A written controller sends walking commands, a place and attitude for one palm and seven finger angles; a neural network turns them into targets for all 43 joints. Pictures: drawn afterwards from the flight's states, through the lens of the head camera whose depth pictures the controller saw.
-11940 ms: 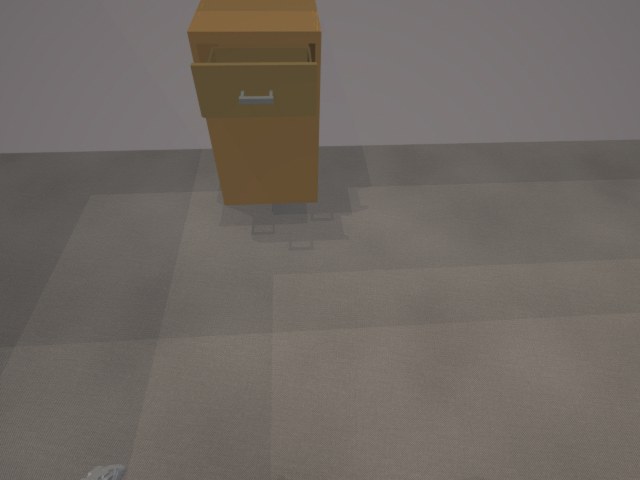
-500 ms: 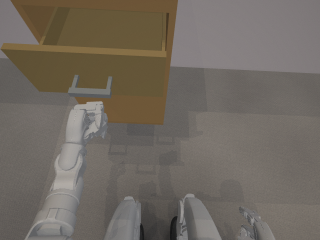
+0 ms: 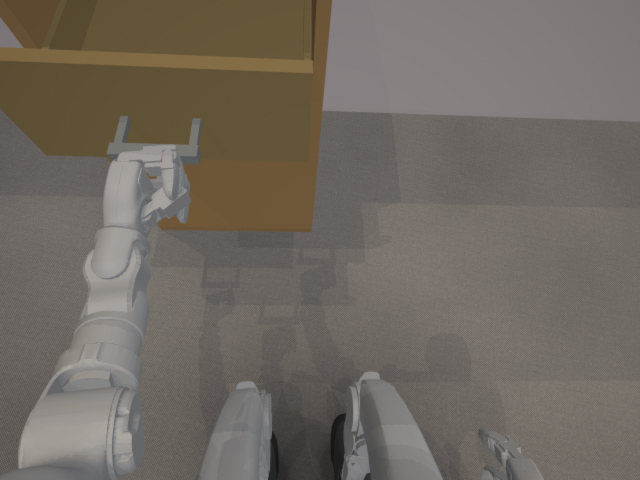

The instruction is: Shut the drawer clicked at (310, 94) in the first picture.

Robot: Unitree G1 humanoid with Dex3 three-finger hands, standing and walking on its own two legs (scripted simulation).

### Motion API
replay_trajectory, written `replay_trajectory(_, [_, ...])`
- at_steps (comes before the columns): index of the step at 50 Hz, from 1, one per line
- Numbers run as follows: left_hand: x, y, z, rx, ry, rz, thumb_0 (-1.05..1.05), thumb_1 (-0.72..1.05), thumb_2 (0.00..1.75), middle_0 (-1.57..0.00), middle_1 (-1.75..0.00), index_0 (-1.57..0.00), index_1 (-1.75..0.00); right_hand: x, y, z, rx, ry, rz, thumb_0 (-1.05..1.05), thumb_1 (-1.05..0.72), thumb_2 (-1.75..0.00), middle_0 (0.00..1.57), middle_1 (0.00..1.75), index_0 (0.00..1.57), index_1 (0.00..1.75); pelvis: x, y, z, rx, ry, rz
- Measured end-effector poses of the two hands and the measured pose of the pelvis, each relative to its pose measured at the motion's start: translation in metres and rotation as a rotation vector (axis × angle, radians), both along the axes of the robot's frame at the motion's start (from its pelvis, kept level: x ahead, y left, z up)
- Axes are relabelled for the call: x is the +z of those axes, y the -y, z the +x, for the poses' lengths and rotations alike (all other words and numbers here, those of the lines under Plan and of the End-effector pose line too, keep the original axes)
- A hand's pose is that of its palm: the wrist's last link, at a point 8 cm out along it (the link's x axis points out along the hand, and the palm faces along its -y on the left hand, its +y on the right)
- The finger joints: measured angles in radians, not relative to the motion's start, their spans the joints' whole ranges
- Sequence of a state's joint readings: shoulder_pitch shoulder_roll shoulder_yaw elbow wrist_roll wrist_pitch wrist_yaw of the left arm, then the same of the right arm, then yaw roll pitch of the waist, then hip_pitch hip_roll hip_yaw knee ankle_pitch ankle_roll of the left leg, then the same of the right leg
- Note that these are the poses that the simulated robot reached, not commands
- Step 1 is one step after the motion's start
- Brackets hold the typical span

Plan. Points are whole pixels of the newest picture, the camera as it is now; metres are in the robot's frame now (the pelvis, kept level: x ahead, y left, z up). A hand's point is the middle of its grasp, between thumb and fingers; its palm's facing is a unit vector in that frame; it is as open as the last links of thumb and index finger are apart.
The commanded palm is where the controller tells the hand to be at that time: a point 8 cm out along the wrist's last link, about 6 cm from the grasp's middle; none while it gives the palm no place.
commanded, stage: push the drawer shut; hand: left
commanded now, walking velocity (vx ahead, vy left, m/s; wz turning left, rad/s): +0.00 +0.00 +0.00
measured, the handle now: (157, 140) +0.53 +0.20 +0.02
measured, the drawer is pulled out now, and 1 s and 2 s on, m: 0.13 0.01 0.00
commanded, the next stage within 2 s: pull the fist back off the drawer in 1.36 s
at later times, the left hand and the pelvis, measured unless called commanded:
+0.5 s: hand (191, 150) +0.51 +0.15 +0.02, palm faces -0.04 -1.00 -0.03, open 3.0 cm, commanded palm +0.50 +0.19 +0.02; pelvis -0.01 +0.02 -0.01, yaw -1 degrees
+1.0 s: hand (198, 113) +0.57 +0.15 +0.02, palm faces -0.02 -1.00 -0.03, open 3.1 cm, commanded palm +0.56 +0.17 +0.02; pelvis +0.00 +0.01 -0.01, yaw -2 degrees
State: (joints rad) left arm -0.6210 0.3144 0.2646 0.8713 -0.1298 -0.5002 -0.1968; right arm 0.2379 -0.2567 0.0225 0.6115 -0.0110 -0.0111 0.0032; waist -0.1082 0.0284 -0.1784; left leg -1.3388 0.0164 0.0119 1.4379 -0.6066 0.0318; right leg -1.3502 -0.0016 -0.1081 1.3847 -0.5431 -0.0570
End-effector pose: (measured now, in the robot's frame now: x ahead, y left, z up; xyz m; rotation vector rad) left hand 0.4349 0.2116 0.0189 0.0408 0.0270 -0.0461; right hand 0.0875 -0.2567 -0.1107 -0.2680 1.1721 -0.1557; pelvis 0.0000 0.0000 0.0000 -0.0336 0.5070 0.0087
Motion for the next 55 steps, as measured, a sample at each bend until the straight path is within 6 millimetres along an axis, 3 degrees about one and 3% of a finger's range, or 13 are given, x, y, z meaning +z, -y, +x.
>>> replay_trajectory(21, [0.002,0.003,0.052,0.007,0.016,-0.008,-0.01,0.84,0.90,-1.40,-1.60,-1.40,-1.60,-0.002,-0.009,-0.059,-0.061,-0.147,-0.020,0.00,-0.91,-0.90,0.20,0.30,0.20,0.30,-0.008,-0.014,-0.006,-0.008,-0.034,-0.023])
replay_trajectory(39, [0.001,0.006,0.098,0.015,0.018,-0.006,-0.02,0.85,0.91,-1.40,-1.60,-1.40,-1.60,-0.003,-0.014,-0.084,-0.094,-0.267,-0.028,0.00,-0.91,-0.90,0.20,0.30,0.20,0.30,-0.015,-0.016,-0.003,-0.008,-0.080,-0.041])
replay_trajectory(55, [0.004,0.007,0.128,0.027,0.006,-0.010,0.01,0.85,0.91,-1.40,-1.60,-1.40,-1.60,0.004,-0.013,-0.098,-0.126,-0.327,-0.029,0.00,-0.91,-0.90,0.20,0.30,0.20,0.30,-0.014,-0.010,0.002,-0.016,-0.104,-0.048])
